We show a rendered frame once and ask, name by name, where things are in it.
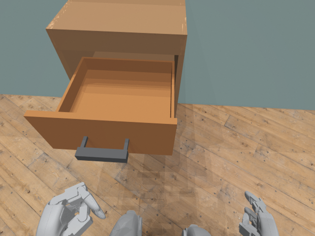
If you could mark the robot left thigh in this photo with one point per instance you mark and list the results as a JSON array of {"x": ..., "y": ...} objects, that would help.
[{"x": 128, "y": 225}]

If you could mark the left robot hand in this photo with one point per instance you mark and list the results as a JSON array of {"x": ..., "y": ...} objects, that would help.
[{"x": 56, "y": 216}]

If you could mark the left robot shin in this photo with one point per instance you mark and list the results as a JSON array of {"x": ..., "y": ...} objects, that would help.
[{"x": 130, "y": 211}]

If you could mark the drawer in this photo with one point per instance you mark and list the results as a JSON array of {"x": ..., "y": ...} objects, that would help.
[{"x": 110, "y": 100}]

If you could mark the right robot hand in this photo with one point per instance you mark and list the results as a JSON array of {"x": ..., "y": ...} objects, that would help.
[{"x": 263, "y": 223}]

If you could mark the handle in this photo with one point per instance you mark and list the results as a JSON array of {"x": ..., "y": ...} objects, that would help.
[{"x": 102, "y": 154}]

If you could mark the cabinet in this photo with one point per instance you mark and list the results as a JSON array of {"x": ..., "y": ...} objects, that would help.
[{"x": 121, "y": 29}]

